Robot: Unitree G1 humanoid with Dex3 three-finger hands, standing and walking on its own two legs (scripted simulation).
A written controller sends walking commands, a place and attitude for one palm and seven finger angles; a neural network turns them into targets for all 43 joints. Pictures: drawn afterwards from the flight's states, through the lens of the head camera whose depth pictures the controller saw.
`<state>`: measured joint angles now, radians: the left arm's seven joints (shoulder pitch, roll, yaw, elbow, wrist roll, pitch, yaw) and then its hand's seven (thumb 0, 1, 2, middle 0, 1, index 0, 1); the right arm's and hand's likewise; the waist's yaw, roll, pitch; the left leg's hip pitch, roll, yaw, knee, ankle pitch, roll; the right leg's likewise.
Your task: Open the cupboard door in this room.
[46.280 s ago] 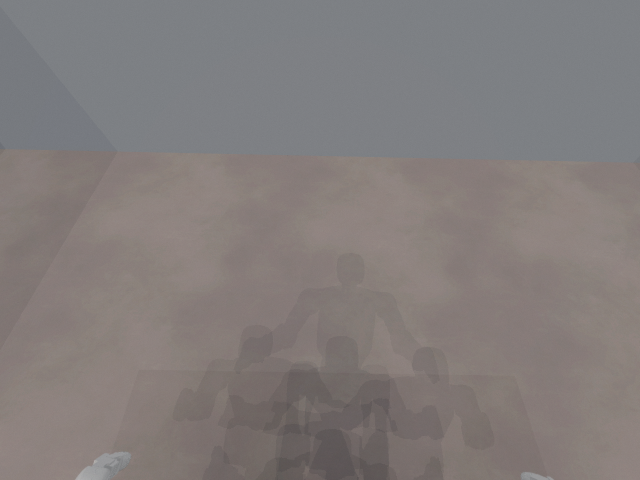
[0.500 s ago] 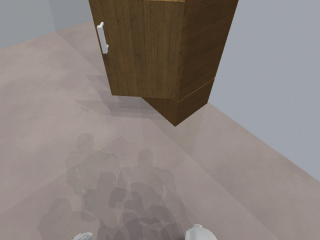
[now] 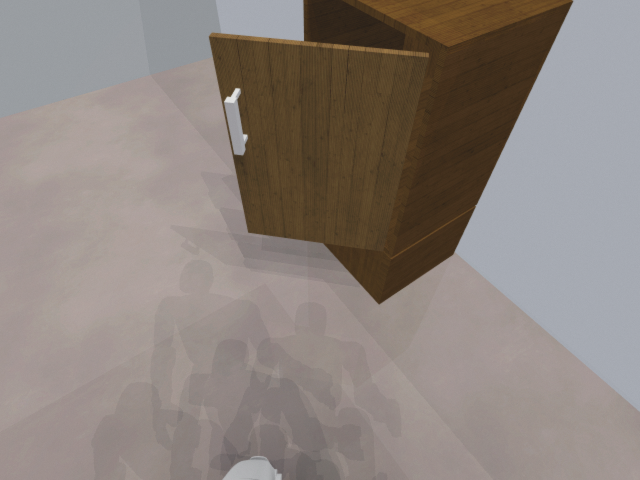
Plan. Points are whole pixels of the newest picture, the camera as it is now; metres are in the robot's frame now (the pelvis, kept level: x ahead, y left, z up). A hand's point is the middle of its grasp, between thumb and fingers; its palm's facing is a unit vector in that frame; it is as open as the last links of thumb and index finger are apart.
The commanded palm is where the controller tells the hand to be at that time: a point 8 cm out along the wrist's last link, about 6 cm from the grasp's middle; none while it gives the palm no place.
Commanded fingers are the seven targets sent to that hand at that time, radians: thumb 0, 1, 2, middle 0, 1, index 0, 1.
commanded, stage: take the last steps up to it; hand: left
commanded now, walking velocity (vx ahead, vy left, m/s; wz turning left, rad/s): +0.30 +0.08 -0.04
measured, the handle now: (238, 122) +0.80 +0.27 -0.03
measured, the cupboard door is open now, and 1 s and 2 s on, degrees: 45 45 45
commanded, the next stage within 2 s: come to a stop and stand still in 0.36 s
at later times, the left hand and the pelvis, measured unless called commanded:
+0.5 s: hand (210, 369) +0.29 +0.22 -0.17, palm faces -0.05 -0.97 -0.22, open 7.3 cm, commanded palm none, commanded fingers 0.00 0.90 0.90 -0.20 -0.30 -0.20 -0.30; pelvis +0.18 +0.04 -0.01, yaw -3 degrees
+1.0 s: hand (172, 386) +0.26 +0.28 -0.19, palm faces +0.01 -0.98 -0.21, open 7.4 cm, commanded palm none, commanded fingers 0.00 0.90 0.90 -0.20 -0.30 -0.20 -0.30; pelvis +0.21 +0.08 +0.00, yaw -4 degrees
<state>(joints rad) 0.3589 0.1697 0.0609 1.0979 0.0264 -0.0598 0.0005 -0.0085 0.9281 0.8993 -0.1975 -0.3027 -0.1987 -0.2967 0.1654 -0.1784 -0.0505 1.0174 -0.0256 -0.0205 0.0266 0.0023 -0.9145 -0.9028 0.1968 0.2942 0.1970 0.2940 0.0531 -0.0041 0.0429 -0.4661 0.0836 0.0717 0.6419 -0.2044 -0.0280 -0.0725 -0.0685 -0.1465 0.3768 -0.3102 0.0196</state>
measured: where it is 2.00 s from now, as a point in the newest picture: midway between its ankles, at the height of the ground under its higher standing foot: outside the picture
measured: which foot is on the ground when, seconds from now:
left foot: up 0.00-0.04, down 0.06-0.50, up 0.52-0.80, down 0.82-1.00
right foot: down 0.00-0.06, up 0.08-0.48, down 0.50-0.82, up 0.84-1.00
